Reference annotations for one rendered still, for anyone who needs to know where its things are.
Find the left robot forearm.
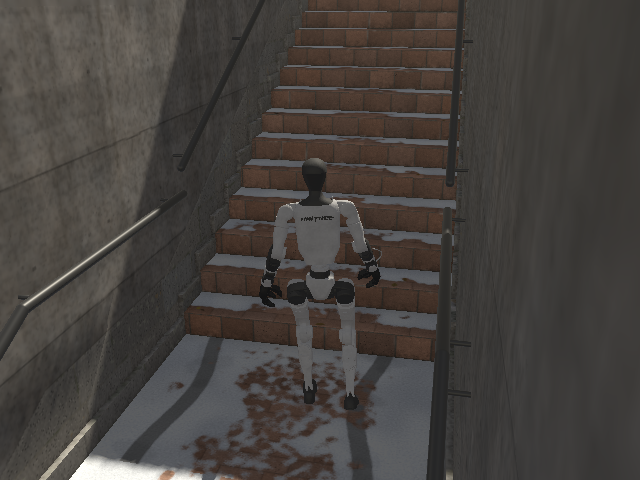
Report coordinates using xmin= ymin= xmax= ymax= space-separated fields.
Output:
xmin=261 ymin=244 xmax=281 ymax=287

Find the robot right foot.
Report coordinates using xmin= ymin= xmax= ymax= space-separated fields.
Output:
xmin=344 ymin=393 xmax=359 ymax=410

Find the left robot upper arm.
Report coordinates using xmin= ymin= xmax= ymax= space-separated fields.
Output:
xmin=271 ymin=203 xmax=296 ymax=260

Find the right robot upper arm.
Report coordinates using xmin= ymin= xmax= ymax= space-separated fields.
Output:
xmin=337 ymin=200 xmax=368 ymax=253

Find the left robot hand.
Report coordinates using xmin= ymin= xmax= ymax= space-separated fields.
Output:
xmin=259 ymin=284 xmax=282 ymax=307

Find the robot left foot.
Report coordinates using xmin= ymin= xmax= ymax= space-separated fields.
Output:
xmin=303 ymin=379 xmax=317 ymax=404

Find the right robot hand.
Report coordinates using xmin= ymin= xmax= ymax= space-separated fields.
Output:
xmin=357 ymin=268 xmax=381 ymax=288

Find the right robot forearm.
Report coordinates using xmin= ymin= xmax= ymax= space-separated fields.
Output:
xmin=358 ymin=237 xmax=378 ymax=272

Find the robot foot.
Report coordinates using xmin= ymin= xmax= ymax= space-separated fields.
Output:
xmin=344 ymin=393 xmax=359 ymax=410
xmin=303 ymin=379 xmax=317 ymax=404

